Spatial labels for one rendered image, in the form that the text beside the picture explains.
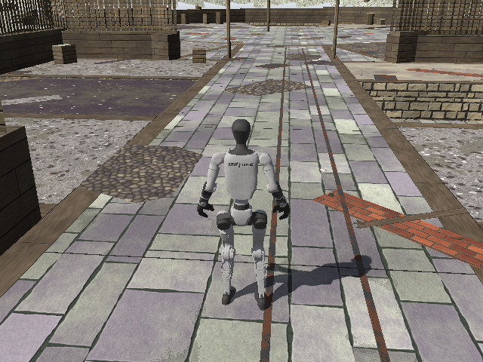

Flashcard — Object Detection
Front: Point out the left robot hand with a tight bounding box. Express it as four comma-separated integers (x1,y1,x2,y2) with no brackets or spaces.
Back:
197,204,214,218

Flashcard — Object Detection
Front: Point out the robot left forearm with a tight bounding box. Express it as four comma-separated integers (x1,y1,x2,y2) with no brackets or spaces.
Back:
198,181,213,207

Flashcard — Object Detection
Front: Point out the left robot upper arm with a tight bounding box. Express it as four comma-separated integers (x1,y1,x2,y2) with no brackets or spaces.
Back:
205,152,226,192

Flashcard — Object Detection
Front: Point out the right robot upper arm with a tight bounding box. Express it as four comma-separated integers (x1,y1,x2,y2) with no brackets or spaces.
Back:
257,152,279,193

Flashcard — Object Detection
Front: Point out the right robot hand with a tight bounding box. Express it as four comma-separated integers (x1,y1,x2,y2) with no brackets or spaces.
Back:
273,203,290,220

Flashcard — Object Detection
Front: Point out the robot head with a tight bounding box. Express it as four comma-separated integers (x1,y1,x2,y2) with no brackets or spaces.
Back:
228,119,254,155

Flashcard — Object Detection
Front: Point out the left robot thigh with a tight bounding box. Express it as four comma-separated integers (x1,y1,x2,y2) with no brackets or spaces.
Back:
217,210,235,261

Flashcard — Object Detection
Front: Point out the robot right forearm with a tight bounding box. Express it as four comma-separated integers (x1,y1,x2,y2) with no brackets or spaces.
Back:
272,181,287,207

